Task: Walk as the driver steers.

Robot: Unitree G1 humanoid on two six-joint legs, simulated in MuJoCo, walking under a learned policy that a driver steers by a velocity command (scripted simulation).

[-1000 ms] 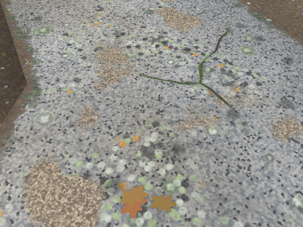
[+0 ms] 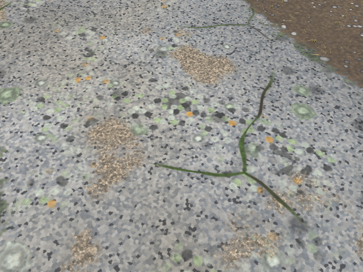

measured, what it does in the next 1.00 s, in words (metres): walks ahead: right foot, then left foot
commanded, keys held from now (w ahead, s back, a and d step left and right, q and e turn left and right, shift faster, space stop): w+e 0.32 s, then w+q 0.68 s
